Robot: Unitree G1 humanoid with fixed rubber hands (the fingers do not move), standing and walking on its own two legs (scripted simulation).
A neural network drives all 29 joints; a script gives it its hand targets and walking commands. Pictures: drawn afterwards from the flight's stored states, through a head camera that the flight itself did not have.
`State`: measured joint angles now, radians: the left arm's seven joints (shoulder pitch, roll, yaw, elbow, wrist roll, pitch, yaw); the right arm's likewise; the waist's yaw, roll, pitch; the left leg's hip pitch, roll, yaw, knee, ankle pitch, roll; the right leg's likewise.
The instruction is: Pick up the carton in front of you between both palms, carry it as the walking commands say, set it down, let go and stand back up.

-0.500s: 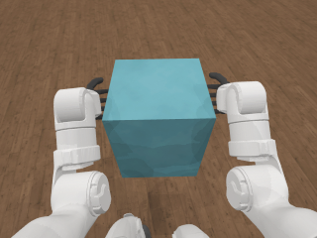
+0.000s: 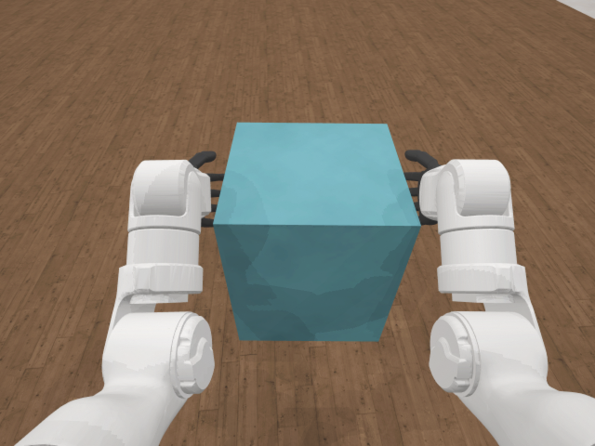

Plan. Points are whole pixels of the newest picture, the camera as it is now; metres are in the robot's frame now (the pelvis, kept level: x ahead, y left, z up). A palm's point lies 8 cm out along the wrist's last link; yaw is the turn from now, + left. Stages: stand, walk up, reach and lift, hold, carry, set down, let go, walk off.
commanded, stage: carry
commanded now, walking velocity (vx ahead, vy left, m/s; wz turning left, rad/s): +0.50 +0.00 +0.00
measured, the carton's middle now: (310, 236) +0.38 -0.01 +0.09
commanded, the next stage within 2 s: none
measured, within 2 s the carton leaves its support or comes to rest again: neither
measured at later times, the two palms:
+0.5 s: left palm (207, 151) +0.59 +0.18 +0.10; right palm (368, 143) +0.59 -0.12 +0.10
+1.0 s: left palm (250, 87) +0.86 +0.12 +0.09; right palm (374, 85) +0.87 -0.18 +0.09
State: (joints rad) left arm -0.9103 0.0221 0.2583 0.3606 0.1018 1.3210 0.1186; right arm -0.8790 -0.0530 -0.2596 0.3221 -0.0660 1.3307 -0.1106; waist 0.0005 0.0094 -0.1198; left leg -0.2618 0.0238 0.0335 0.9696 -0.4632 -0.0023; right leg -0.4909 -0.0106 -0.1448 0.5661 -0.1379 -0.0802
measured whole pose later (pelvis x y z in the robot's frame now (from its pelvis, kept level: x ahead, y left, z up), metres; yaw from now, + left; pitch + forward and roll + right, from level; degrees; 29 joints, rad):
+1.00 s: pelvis +0.60 -0.03 +0.01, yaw +1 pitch +3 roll +0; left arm -0.19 -0.14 0.09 -0.19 0.14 1.24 0.09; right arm -0.19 0.11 -0.13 -0.21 -0.13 1.26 -0.08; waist 0.00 0.03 -0.16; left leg -0.32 0.08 0.05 1.11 -0.42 0.00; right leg -0.42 -0.05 -0.23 0.53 -0.16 -0.07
